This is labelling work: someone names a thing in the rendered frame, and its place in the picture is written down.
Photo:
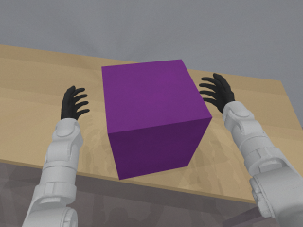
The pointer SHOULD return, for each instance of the right robot upper arm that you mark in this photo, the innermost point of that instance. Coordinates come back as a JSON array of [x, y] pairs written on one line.
[[278, 194]]

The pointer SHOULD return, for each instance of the table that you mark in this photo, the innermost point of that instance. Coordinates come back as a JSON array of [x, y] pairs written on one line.
[[32, 87]]

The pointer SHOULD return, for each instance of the left robot forearm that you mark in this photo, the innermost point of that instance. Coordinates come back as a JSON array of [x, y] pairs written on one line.
[[56, 188]]

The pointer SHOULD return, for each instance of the robot right hand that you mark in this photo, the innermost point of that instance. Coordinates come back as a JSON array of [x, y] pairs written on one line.
[[222, 89]]

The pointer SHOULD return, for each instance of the carton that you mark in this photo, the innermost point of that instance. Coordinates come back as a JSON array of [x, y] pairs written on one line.
[[155, 116]]

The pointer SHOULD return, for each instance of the robot left hand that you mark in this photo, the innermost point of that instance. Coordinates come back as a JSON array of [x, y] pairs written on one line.
[[69, 106]]

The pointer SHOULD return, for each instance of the left robot upper arm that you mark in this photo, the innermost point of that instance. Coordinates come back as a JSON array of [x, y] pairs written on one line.
[[54, 217]]

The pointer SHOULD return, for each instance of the right robot forearm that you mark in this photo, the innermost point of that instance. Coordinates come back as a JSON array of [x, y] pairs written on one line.
[[256, 148]]

